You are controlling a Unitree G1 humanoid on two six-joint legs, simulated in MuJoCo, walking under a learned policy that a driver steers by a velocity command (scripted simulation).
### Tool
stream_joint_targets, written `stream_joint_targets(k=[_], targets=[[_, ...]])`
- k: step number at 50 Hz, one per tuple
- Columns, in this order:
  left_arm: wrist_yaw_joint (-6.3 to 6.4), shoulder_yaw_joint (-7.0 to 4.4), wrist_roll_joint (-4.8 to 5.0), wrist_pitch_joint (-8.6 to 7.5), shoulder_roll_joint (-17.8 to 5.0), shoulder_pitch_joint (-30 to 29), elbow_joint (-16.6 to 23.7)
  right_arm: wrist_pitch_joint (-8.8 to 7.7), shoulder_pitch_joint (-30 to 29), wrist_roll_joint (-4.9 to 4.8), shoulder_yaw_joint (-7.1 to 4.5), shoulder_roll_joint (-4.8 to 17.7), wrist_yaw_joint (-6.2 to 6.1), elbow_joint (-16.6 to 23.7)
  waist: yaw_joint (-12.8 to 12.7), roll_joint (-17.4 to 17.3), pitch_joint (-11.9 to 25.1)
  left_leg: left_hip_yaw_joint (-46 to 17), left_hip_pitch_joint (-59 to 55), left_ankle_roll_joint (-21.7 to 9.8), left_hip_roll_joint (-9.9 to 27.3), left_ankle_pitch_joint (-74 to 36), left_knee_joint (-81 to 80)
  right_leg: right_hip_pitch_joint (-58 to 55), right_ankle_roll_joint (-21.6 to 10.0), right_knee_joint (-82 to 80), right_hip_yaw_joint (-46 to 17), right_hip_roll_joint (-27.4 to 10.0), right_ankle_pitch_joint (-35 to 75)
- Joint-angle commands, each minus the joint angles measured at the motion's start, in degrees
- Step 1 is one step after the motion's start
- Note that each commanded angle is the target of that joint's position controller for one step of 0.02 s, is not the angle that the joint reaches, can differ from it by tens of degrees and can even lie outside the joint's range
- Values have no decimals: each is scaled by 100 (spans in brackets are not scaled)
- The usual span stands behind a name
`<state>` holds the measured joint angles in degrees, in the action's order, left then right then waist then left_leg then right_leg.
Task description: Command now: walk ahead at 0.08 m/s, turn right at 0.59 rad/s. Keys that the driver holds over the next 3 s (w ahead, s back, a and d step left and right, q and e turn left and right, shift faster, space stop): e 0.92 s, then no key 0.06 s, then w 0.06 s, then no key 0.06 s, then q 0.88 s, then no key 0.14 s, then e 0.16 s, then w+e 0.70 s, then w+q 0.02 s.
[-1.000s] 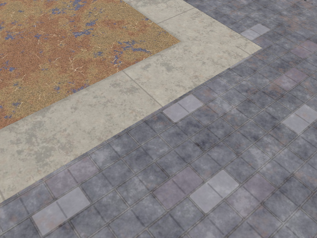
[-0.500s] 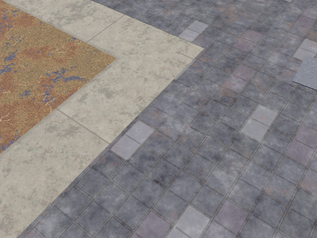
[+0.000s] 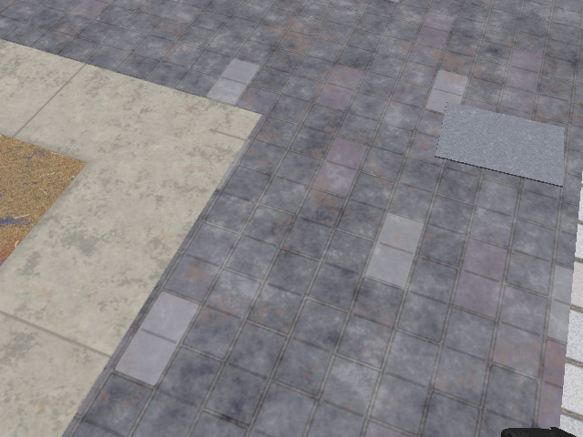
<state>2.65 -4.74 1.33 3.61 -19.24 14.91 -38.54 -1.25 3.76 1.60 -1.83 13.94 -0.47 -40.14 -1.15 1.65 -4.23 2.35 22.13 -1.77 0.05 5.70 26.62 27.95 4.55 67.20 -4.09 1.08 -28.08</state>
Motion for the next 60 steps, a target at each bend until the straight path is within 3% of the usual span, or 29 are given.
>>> stream_joint_targets(k=[1,8,11,12,13,14,15,16,18,19,22,26,32,36,37,38,39,40,42,44,46,49,52,55,56,57,58,59,60], targets=[[27,-110,-41,9,-294,409,367,-8,-57,0,-276,910,-76,253,23,-1025,915,-1038,-1007,-1191,1457,-950,-1142,84,53,-452,159,-288,289],[-182,-79,-64,14,-368,-69,578,121,-133,-135,-410,1240,-60,107,140,-1014,974,-512,-1036,-1172,1768,-332,-1210,-719,-246,-2070,470,-457,843],[-269,-126,-77,15,-388,109,517,177,-173,-260,-434,1307,-48,-6,-65,-933,944,-257,-1003,-833,1753,-38,-782,-1339,-543,-3298,715,-301,1356],[-260,-181,-96,12,-472,275,433,199,-10,-286,-412,1182,-47,-96,-98,-789,943,-60,-758,-550,1601,266,-410,-1769,-714,-3713,685,-177,1580],[-210,-281,-107,8,-772,461,415,224,255,-253,-359,924,-15,-210,-91,19,780,399,-97,-30,1188,1005,576,-2253,-1048,-4496,-179,-615,2270],[-96,-382,-82,6,-1396,370,608,225,324,38,-259,639,30,13,188,1791,628,822,1468,619,251,3075,2361,-2734,-1874,-4705,-2238,-2021,3788],[-149,-370,-312,-126,-1425,342,703,179,-354,-20,-365,922,-41,211,-283,1309,763,-210,1709,584,-5,3216,3363,-2022,-2475,-5001,-2641,-2257,3338],[-176,-320,-350,-250,-1253,66,680,183,-425,-151,-421,1047,-79,200,-125,848,644,-458,1710,476,123,2663,3687,-1882,-2223,-5075,-2152,-1926,2850],[-145,-207,-149,-329,-855,-478,730,223,-74,-118,-482,1069,-164,-53,123,543,663,-557,1675,463,218,1841,3697,-1906,-1684,-4946,-1602,-1481,2604],[-115,-157,-119,-323,-784,-582,750,226,19,-75,-491,1059,-175,-76,187,605,709,-538,1510,528,162,1600,3836,-1817,-1658,-4892,-1464,-1362,2938],[-59,-102,-148,-305,-669,-459,766,181,56,-154,-472,947,-141,-42,177,575,915,-563,1328,628,28,1273,3641,-2026,-1699,-4781,-1391,-1194,3350],[-19,-170,-115,-245,-818,-306,744,142,-201,-167,-396,807,-91,71,10,662,863,-663,1144,706,-57,1289,2379,-2254,-1732,-4625,-1698,-1134,3099],[-108,-217,-87,-154,-901,-468,811,44,-93,-228,-397,884,31,113,-24,757,895,-739,269,596,-250,1637,1267,-1983,-1806,-4411,-2438,-1068,3366],[-87,-198,53,-98,-799,-779,871,-40,457,-195,-455,951,92,-8,314,639,1020,-662,-970,335,-132,280,-606,-1667,-1360,-3966,-2508,-632,3095],[-76,-140,8,-99,-565,-562,866,-20,621,-116,-531,1265,61,-4,221,-8,1199,-1323,-1736,10,744,-227,-760,-1037,-1034,-3280,-2064,-257,1799],[-81,-119,12,-134,-419,-269,941,47,441,-18,-612,1747,35,12,-118,-1624,903,-2652,-1993,-859,1851,-1413,-874,248,-636,-2284,-831,770,-388],[-68,-276,-98,-188,-930,-263,850,21,399,50,-551,1435,22,121,75,-1474,843,-3109,-1663,-1480,2420,-1630,-941,499,-331,-889,-684,518,-943],[-85,-380,-63,-180,-1148,-199,739,9,130,12,-455,1159,-20,216,-44,-1071,746,-2590,-1498,-1383,2198,-1492,-876,501,-232,-248,-662,312,-564],[-66,-366,-49,-71,-911,-106,560,34,-169,-126,-388,922,-83,282,-81,-883,550,-1708,-1506,-962,1570,-1013,-782,687,-45,213,-535,221,87],[-101,-283,5,-31,-637,-222,612,86,-32,-129,-360,928,-137,257,35,-950,464,-1196,-1527,-979,1359,-1225,-836,741,79,195,-246,157,386],[-120,-216,40,-53,-497,-549,769,146,232,-87,-387,1008,-178,212,257,-1091,511,-1012,-1934,-1073,1401,-1337,-865,892,164,-347,-22,5,514],[-154,-96,-62,-84,-300,-722,880,203,386,-113,-445,1217,-141,151,386,-1128,736,-905,-2081,-1171,1538,-1618,-784,342,164,-1334,117,-171,331],[-217,-22,-44,-110,-265,-674,853,204,503,-250,-494,1409,-28,79,463,-1218,742,-887,-1589,-1140,1537,469,-1171,-482,-44,-2365,498,-154,356],[-246,-30,-108,-151,-264,-312,656,159,267,-315,-395,1291,43,18,102,-1085,536,-722,-1225,-927,1448,-323,-689,-1508,-357,-4162,656,-1,1409],[-228,-26,-140,-165,-247,-79,544,110,425,-326,-270,990,73,-92,-20,-883,675,-591,-905,-622,1285,-511,-378,-2369,-505,-4985,493,-38,1989],[-171,-39,-174,-173,-440,140,509,21,667,-161,-99,580,145,-150,21,-248,1083,-286,-409,-85,941,98,169,-3431,-612,-4971,-358,-739,3284],[-102,-43,-260,-160,-775,-138,634,-58,928,57,23,276,221,-52,393,1033,1217,103,187,418,495,1869,718,-3514,-1218,-4532,-1322,-1781,4574],[-147,34,-323,-218,-398,-262,583,-20,545,-66,-45,635,163,-37,90,847,1144,-131,-71,575,518,2370,913,-2739,-1732,-4666,-1275,-1843,3733],[-183,69,-349,-279,-309,-482,566,23,410,-170,-98,857,136,-18,112,753,862,-132,-53,598,487,2207,1013,-2541,-1670,-4779,-1052,-1592,3108]])
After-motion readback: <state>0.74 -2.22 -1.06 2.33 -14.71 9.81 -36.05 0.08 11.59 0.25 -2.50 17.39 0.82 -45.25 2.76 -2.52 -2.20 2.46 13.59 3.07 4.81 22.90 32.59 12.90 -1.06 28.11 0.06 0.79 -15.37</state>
